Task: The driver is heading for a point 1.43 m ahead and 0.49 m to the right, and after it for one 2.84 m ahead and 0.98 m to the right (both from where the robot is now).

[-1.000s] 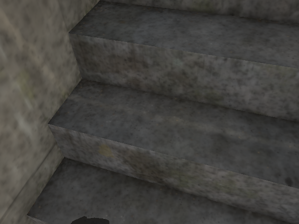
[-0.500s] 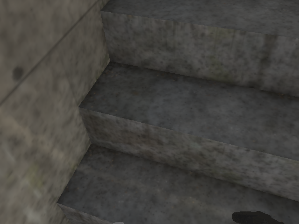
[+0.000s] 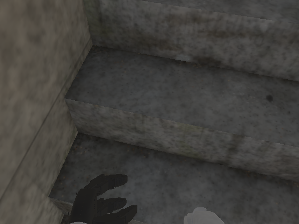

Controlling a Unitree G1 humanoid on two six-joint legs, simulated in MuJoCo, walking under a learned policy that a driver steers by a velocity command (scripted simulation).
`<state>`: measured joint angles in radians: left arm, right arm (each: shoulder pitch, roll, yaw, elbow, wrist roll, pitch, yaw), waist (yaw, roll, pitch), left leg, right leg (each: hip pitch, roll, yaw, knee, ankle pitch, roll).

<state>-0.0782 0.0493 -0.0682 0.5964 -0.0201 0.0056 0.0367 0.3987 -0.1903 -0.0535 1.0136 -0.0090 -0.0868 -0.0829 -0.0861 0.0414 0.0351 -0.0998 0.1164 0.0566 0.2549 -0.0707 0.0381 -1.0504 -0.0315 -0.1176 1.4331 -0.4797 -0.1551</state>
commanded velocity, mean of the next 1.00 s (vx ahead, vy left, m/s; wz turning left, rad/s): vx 0.49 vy -0.03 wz -0.56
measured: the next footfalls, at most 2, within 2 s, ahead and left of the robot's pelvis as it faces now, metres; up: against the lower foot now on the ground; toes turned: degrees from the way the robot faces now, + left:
left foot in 0.50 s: +0.43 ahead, +0.00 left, +0.40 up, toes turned -11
right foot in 0.96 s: +0.55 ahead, -0.34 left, +0.60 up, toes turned -31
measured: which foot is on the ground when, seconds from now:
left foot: down 0.00-0.02, up 0.04-0.48, down 0.50-1.00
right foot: down 0.00-0.54, up 0.56-0.94, down 0.96-1.00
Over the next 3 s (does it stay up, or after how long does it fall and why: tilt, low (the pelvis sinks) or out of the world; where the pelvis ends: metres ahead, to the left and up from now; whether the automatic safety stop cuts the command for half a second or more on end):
stays up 1.22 -0.43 1.14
